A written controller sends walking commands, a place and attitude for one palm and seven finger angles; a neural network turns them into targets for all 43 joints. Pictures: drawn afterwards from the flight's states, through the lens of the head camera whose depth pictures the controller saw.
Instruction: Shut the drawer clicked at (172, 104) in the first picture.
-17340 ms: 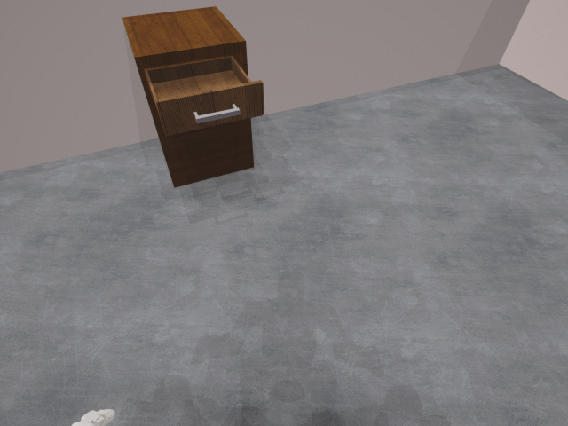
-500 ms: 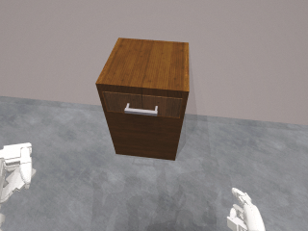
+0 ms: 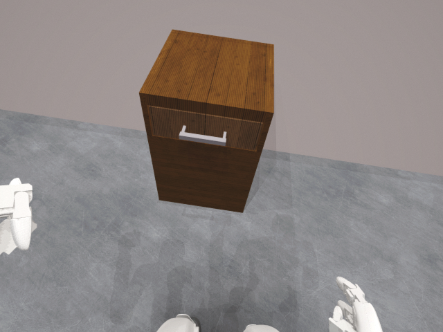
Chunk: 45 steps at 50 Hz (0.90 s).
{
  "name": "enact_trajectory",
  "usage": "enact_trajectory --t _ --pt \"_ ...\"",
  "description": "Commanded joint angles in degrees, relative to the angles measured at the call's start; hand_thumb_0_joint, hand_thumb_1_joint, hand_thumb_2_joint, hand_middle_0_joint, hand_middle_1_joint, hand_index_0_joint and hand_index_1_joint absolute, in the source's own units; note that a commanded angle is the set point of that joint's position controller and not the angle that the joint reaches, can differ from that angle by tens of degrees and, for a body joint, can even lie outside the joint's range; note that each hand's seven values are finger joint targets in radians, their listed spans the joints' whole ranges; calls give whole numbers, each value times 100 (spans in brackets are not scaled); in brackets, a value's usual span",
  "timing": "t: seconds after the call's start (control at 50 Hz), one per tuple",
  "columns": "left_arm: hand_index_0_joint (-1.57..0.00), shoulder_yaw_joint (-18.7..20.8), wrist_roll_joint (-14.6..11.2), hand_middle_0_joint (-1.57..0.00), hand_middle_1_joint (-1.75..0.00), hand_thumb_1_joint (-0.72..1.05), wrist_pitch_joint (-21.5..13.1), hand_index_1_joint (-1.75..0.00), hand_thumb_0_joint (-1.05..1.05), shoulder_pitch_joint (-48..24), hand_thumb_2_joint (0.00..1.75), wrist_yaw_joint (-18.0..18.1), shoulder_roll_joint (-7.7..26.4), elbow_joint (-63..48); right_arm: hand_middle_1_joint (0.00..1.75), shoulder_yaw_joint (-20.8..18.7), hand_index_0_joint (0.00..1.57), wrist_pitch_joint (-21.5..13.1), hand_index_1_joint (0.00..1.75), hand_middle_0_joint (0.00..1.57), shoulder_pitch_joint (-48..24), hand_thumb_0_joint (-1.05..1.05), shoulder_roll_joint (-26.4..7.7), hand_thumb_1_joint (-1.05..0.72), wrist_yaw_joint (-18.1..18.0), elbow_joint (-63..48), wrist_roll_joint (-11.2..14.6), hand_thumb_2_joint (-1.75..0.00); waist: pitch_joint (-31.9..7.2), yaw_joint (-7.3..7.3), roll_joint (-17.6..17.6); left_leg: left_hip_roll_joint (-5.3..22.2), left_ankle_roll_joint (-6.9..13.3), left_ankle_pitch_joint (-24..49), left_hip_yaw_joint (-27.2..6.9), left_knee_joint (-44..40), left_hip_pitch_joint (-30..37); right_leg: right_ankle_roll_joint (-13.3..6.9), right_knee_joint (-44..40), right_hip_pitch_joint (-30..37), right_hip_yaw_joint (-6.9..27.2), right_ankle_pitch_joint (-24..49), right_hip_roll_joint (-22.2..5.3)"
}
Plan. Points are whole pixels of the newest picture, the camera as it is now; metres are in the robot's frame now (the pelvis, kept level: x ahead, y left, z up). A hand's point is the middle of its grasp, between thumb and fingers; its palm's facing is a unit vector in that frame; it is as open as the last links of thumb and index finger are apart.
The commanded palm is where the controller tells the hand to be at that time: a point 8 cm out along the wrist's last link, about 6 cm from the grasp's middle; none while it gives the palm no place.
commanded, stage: step back with the hand held close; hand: left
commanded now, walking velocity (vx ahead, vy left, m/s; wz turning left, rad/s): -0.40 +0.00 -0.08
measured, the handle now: (203, 135) +0.74 +0.06 -0.20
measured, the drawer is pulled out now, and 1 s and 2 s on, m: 0.00 0.00 0.00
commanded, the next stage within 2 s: stop stepping back and stand still in 0.22 s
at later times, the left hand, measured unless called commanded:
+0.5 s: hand (39, 313) +0.12 +0.19 +0.18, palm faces +0.22 -0.83 -0.51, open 3.3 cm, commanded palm +0.06 +0.24 +0.19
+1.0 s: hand out of the picture +0.06 +0.22 +0.18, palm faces +0.26 -0.86 -0.45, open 3.3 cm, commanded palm +0.01 +0.27 +0.19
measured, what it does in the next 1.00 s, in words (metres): walks backwards: right foot, then left foot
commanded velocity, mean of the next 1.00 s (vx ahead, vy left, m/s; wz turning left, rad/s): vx -0.05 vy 0.02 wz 0.00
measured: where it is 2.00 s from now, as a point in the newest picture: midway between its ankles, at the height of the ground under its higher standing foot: outside the picture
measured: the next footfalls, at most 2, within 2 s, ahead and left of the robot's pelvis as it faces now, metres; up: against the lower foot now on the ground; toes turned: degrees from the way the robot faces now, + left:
right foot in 0.24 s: -0.14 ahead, -0.14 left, +0.00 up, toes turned -8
left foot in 0.38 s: +0.09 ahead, +0.06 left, +0.00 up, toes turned -5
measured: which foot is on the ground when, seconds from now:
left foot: down 0.00-0.30, up 0.32-0.36, down 0.38-0.50, up 0.52-0.70, down 0.72-1.00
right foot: up 0.00-0.22, down 0.24-1.00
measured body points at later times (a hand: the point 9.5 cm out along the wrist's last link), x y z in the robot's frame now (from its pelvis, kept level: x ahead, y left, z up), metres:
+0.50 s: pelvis -0.11 -0.02 +0.00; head -0.09 -0.01 +0.45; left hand +0.11 +0.23 +0.21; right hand +0.00 -0.29 -0.08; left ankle +0.05 +0.06 -0.72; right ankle -0.18 -0.13 -0.72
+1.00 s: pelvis -0.14 +0.00 +0.01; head -0.14 +0.01 +0.46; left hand +0.04 +0.26 +0.21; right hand +0.02 -0.22 -0.06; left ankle -0.08 +0.12 -0.72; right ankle -0.18 -0.13 -0.72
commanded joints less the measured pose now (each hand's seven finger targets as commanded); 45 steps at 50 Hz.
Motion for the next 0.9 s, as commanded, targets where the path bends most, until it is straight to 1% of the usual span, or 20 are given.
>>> enact_trajectory --t 0.0,0.1,0.18,0.26,0.3,0.34,0.36,0.38,0.4,0.42,0.44,0.46,0.48,0.5,0.54,0.58,0.64,0.7,0.76,0.88 --pt "-140 725 -179 -140 -160 90 -396 -160 0 129 90 162 754 -1505 30 -266 20 -515 30 20 -432 0 -801 -90 20 -723 -52 -90 -978 188 667 1616 402 -2231 -1542 -2227 222 -20 73 904 -71 -730 -197" --pt "-140 542 -338 -140 -160 90 -529 -160 0 53 90 21 657 -1431 30 -184 20 -596 30 20 -241 0 -695 -90 77 -318 -193 -90 -1525 146 1283 1384 -205 -1039 -1192 -2338 2166 -199 -2419 787 -381 -1216 -190" --pt "-140 678 -377 -140 -160 90 -655 -160 0 -102 90 -107 889 -1595 30 -233 20 -473 30 20 -238 0 -677 -90 178 -178 -249 -90 -2063 214 1537 1104 -537 1492 -436 -1267 3129 -296 -4114 1157 -469 94 -252" --pt "-140 1182 -554 -140 -160 90 -693 -160 0 83 90 -97 1395 -1759 30 -76 20 -316 30 20 -493 0 -468 -90 88 -545 -42 -90 -1746 163 -586 203 -567 -630 352 928 2773 -634 -4381 191 25 1923 -1811" --pt "-140 1041 -626 -140 -160 90 -545 -160 0 374 90 -137 1086 -1385 30 -122 20 -343 30 20 -636 0 -559 -90 -36 -644 141 -90 -987 58 -1448 55 -519 -831 291 1024 2161 -671 -3657 97 -333 3011 -1834" --pt "-140 945 -623 -140 -160 90 -116 -160 0 1095 90 -219 727 -941 30 -59 20 -172 30 20 -720 0 -533 -90 -24 -861 96 -90 -933 66 124 328 -249 929 -31 -211 2454 -84 -2358 -17 -730 2364 -1077" --pt "-140 791 -596 -140 -160 90 -13 -160 0 940 90 -220 649 -995 30 -20 20 -160 30 20 -738 0 -642 -90 -39 -905 104 -90 -988 132 1119 850 34 1517 -846 -942 2360 93 -1636 173 -782 1174 -512" --pt "-140 735 -573 -140 -160 90 14 -160 0 495 90 -189 707 -925 30 -27 20 -243 30 20 -631 0 -730 -90 -52 -856 89 -90 -664 75 1399 1310 252 979 -1517 -1595 1917 40 -1221 219 -425 -746 -370" --pt "-140 601 -543 -140 -160 90 35 -160 0 199 90 -142 559 -563 30 -29 20 -310 30 20 -490 0 -805 -90 -42 -760 117 -90 -149 74 1031 1417 211 -667 -1604 -1995 1029 10 -1402 639 -218 -1342 -418" --pt "-140 728 -488 -140 -160 90 85 -160 0 360 90 -81 681 -515 30 -34 20 -316 30 20 -542 0 -796 -90 -42 -799 95 -90 -290 216 1257 1343 81 -2616 -1520 -2293 338 -73 -1906 1209 -364 -1384 -461" --pt "-140 847 -418 -140 -160 90 137 -160 0 259 90 -43 811 -751 30 -42 20 -270 30 20 -608 0 -816 -90 -56 -854 65 -90 -190 236 1323 1049 -104 -3125 -1257 -2196 -297 -134 -2435 1799 -501 -983 -415" --pt "-140 828 -347 -140 -160 90 160 -160 0 490 90 -53 785 -667 30 -72 20 -180 30 20 -527 0 -732 -90 -59 -870 108 -90 -322 238 837 600 -303 -2804 -620 -1376 -426 -259 -3054 2061 -271 -774 -657" --pt "-140 748 -332 -140 -160 90 148 -160 0 720 90 -63 812 -767 30 -138 20 -78 30 20 -433 0 -637 -90 -21 -953 131 -90 -403 261 -675 -86 -558 -2142 146 706 -39 -497 -4211 1262 727 -1373 -1506" --pt "-140 646 -422 -140 -160 90 181 -160 0 681 90 -40 826 -1019 30 -168 20 -73 30 20 -511 0 -668 -90 26 -939 211 -90 -172 320 -1771 -265 -624 -1687 22 2759 -72 -908 -5104 119 2288 -1893 -2740" --pt "-140 626 -389 -140 -160 90 178 -160 0 256 90 -19 767 -1448 30 -172 20 -162 30 20 -420 0 -665 -90 66 -727 216 -90 -281 64 -1333 70 -578 -1296 -206 3329 -240 -1003 -4645 115 1524 -673 -2565" --pt "-140 405 -307 -140 -160 90 105 -160 0 251 90 38 599 -1454 30 -69 20 -246 30 20 -512 0 -529 -90 6 -789 219 -90 -145 21 -693 438 -452 -1260 -43 1612 -3 -856 -4025 867 639 582 -2141" --pt "-140 191 -178 -140 -160 90 89 -160 0 29 90 174 468 -1139 30 -61 20 -482 30 20 -503 0 -600 -90 -159 -617 151 -90 -53 66 -87 190 -312 -801 336 -578 1300 -493 -3429 834 136 954 -1706" --pt "-140 247 -139 -140 -160 90 47 -160 0 -133 90 208 482 -1040 30 -108 20 -543 30 20 -318 0 -793 -90 -199 -643 138 -90 -480 212 1102 1048 105 399 -910 -1090 2044 63 -2422 749 -171 1122 -956" --pt "-140 380 -194 -140 -160 90 78 -160 0 14 90 125 566 -1043 30 -35 20 -507 30 20 -238 0 -575 -90 -156 -638 168 -90 -903 148 670 900 -3 1370 -689 -831 2023 94 -2534 1280 -368 1558 -803" --pt "-140 217 -307 -140 -160 90 131 -160 0 395 90 5 302 -978 30 -22 20 -445 30 20 -479 0 -568 -90 24 -750 171 -90 -703 136 -108 461 -281 -125 -122 -634 1496 -44 -3236 1528 -13 1556 -1029"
